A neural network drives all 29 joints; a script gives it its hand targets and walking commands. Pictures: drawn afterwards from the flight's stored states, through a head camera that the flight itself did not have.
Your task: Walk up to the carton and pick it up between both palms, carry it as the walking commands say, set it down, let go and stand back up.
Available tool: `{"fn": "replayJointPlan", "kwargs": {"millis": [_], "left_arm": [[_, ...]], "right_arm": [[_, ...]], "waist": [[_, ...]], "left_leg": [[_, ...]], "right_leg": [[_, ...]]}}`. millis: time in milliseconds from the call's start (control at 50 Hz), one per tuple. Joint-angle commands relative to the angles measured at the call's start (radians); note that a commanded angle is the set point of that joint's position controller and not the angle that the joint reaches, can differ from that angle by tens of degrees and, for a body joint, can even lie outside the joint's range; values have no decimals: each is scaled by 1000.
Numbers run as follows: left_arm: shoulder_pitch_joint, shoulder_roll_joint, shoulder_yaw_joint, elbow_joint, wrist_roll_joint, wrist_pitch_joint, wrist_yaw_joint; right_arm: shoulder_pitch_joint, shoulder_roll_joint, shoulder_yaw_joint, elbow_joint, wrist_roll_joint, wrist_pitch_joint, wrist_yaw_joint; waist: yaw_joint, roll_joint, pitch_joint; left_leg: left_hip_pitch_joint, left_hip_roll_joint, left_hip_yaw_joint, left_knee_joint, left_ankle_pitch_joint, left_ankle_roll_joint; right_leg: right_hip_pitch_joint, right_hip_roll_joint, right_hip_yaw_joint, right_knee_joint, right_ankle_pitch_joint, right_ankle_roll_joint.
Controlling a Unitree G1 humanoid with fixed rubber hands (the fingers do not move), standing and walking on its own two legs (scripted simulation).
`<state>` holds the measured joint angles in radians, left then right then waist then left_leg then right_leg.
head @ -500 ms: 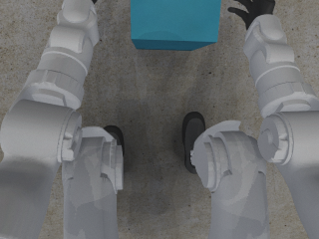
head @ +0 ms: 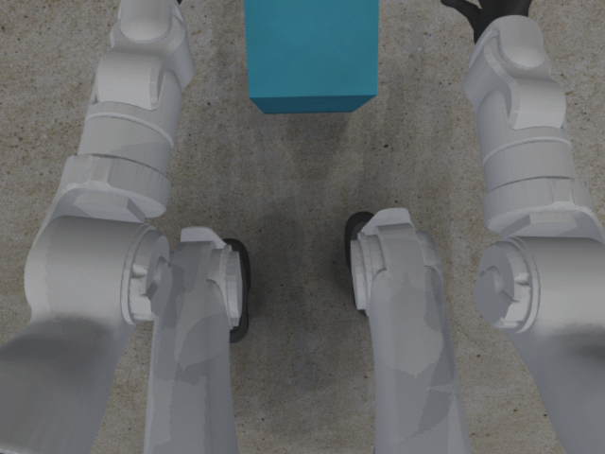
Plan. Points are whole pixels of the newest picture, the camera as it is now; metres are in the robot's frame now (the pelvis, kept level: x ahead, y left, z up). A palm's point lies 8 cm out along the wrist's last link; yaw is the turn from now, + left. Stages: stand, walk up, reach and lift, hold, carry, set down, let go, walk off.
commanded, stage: set down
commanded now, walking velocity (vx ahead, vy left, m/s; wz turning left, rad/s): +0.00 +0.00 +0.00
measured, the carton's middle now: (308, 26) +0.58 -0.06 -0.35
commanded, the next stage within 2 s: let go in 0.86 s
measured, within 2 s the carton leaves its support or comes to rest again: neither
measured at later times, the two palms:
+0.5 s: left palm out of the picture +0.56 +0.10 +0.01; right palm out of the picture +0.51 -0.24 +0.01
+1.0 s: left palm out of the picture +0.56 +0.10 +0.09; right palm out of the picture +0.51 -0.23 +0.09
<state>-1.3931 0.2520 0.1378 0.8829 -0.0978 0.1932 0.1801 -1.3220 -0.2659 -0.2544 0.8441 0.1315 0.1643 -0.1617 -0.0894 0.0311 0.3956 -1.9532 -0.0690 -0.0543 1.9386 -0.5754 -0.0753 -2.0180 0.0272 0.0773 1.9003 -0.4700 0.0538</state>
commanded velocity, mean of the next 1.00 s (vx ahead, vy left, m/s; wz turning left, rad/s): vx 0.00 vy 0.00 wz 0.00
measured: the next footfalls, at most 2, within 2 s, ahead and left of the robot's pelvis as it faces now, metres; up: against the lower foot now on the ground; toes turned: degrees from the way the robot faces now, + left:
none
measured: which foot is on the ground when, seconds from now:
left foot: down 0.00-1.00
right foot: down 0.00-1.00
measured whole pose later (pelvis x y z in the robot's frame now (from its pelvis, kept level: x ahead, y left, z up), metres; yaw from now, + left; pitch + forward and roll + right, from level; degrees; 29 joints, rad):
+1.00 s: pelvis +0.07 -0.01 +0.21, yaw -1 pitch +43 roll +1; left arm -0.99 0.09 0.28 0.80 0.16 0.14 0.11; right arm -0.93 -0.11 -0.40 0.76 -0.13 0.09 -0.03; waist -0.08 0.03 -0.03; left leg -1.43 -0.06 -0.12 1.03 -0.35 -0.06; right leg -1.48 0.02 0.06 1.00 -0.27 0.03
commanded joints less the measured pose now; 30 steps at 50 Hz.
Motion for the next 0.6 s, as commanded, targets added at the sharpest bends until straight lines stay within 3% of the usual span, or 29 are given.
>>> {"fn": "replayJointPlan", "kwargs": {"millis": [0, 20, 40, 60, 80, 100, 120, 140, 160, 180, 200, 220, 240, 260, 280, 300, 320, 340, 360, 380, 420, 440, 460, 480, 500, 520, 540, 560, 580], "left_arm": [[-228, 61, 26, -200, 32, -28, -2], [-264, 45, 21, -240, 23, -22, -7], [-219, 55, 52, -154, 60, -21, -9], [-208, 64, 59, -229, 70, -27, -3], [-174, 58, 54, -242, 89, -26, -6], [-117, 58, 81, -210, 74, -19, -12], [-130, 30, 86, -161, 84, -21, -14], [-109, 33, 58, -256, 80, -24, -10], [-103, 2, 37, -227, 74, -25, -21], [-73, 23, 90, -195, 107, -30, -28], [-26, -2, 66, -159, 117, -30, -35], [-64, 6, 98, -263, 121, -27, -32], [-79, 24, 81, -282, 97, -34, -22], [-51, 8, 78, -302, 102, -32, -24], [-22, 29, 101, -207, 120, -13, -27], [-6, -5, 70, -275, 114, -18, -29], [-62, 2, 78, -254, 101, -15, -26], [-10, 9, 69, -364, 118, -14, -18], [-42, -15, 69, -327, 88, -9, -21], [-47, 39, 102, -266, 139, -5, -15], [-13, -27, 24, -271, 100, -10, -33], [-17, -28, 14, -341, 73, -14, -38], [-49, -51, 27, -330, 104, -20, -39], [-9, -18, 68, -242, 137, -20, -42], [46, -6, 68, -274, 146, -15, -34], [49, -35, 78, -259, 133, -22, -35], [16, -51, 56, -310, 140, -28, -40], [119, -72, 68, -200, 162, -23, -48], [81, -79, 48, -265, 131, -26, -54]], "right_arm": [[-219, -70, 12, -153, -31, -25, 19], [-228, -88, -13, -197, -35, -23, 19], [-203, -60, -9, -123, -50, -16, 28], [-212, -115, -66, -206, -85, -22, 25], [-185, -70, -34, -200, -77, -20, 28], [-147, -47, -15, -220, -63, -18, 30], [-114, -27, -15, -137, -74, -15, 41], [-113, -61, -62, -228, -95, -21, 46], [-78, -15, -21, -151, -92, -19, 51], [-77, -35, -70, -177, -106, -28, 58], [-46, 25, -52, -130, -121, -23, 62], [-82, -64, -87, -248, -126, -29, 57], [-75, -54, -86, -236, -136, -31, 60], [-56, -30, -55, -299, -113, -29, 62], [-49, -32, -78, -229, -129, -15, 62], [-6, -30, -64, -254, -138, -15, 68], [-31, -21, -70, -193, -118, -5, 79], [-8, -42, -81, -346, -109, -11, 73], [-23, -34, -57, -338, -91, -9, 73], [-24, -63, -79, -262, -112, -13, 72], [55, 3, -40, -207, -98, -3, 83], [3, -12, -45, -374, -88, -12, 81], [8, -5, -32, -292, -83, -14, 84], [12, -9, -53, -266, -95, -17, 88], [33, -46, -82, -331, -131, -20, 87], [69, 8, -89, -271, -137, -19, 91], [50, -9, -99, -306, -130, -30, 103], [114, 9, -93, -249, -161, -34, 104], [117, -25, -109, -296, -166, -40, 110]], "waist": [[0, -48, -1647], [-43, -37, -1670], [-10, -30, -1646], [-28, -42, -1661], [-5, -19, -1656], [-10, -49, -1690], [-15, -50, -1569], [-48, -62, -1632], [-33, 5, -1551], [-1, 1, -1466], [-28, -10, -1477], [-7, 20, -1593], [-27, -31, -1614], [-21, -31, -1630], [-21, -8, -1578], [-40, -16, -1615], [-19, -23, -1542], [-21, 14, -1691], [-29, -17, -1627], [-22, 11, -1543], [-47, 5, -1505], [-36, -11, -1607], [-29, 61, -1554], [-5, 43, -1495], [-12, 38, -1582], [-15, -25, -1523], [-24, 33, -1510], [-35, 24, -1546], [-74, 1, -1541]], "left_leg": [[429, -79, 176, -238, 189, 14], [439, -74, 175, -242, 185, 11], [437, -71, 174, -263, 171, 8], [422, -78, 172, -269, 205, 2], [404, -84, 168, -284, 249, 9], [423, -83, 168, -304, 261, 11], [368, -82, 184, -335, 193, 7], [402, -83, 151, -335, 248, 13], [379, -87, 181, -368, 239, 3], [371, -76, 174, -384, 216, 3], [369, -84, 164, -397, 236, 8], [412, -85, 177, -387, 276, 3], [444, -83, 156, -430, 285, -1], [479, -85, 169, -415, 326, 3], [463, -84, 148, -457, 282, 9], [501, -92, 155, -469, 310, 1], [511, -87, 144, -506, 269, 10], [625, -90, 156, -527, 319, 8], [612, -82, 147, -520, 303, 10], [577, -76, 137, -545, 261, 15], [650, -82, 130, -612, 244, 17], [712, -84, 116, -621, 335, 21], [717, -76, 134, -595, 381, 12], [723, -71, 117, -623, 341, 21], [729, -86, 114, -675, 436, 17], [733, -78, 87, -691, 441, 21], [787, -79, 99, -698, 442, 18], [826, -73, 87, -708, 509, 15], [852, -73, 79, -722, 498, 21]], "right_leg": [[812, 56, -180, -206, 293, 17], [826, 71, -186, -224, 304, 5], [816, 63, -189, -233, 292, 6], [829, 67, -182, -240, 329, 17], [843, 70, -159, -255, 381, 21], [879, 80, -176, -268, 415, 25], [843, 76, -186, -301, 350, 21], [856, 81, -185, -288, 389, 21], [847, 70, -163, -324, 386, 20], [792, 69, -173, -340, 353, 20], [838, 79, -159, -348, 386, 13], [866, 75, -138, -353, 421, 19], [907, 73, -179, -366, 429, 30], [945, 80, -154, -392, 453, 24], [902, 82, -157, -404, 399, 27], [954, 87, -159, -426, 436, 19], [935, 82, -184, -439, 393, 14], [994, 84, -186, -470, 434, 15], [976, 75, -169, -489, 395, 14], [924, 79, -167, -505, 351, 14], [973, 76, -182, -563, 324, 8], [1008, 79, -188, -562, 398, 19], [943, 79, -147, -586, 426, 6], [949, 76, -167, -597, 390, 12], [1059, 86, -161, -617, 518, 24], [1013, 79, -183, -604, 492, 22], [976, 81, -182, -635, 467, 18], [1001, 84, -177, -656, 517, 16], [1013, 89, -183, -675, 499, 21]]}}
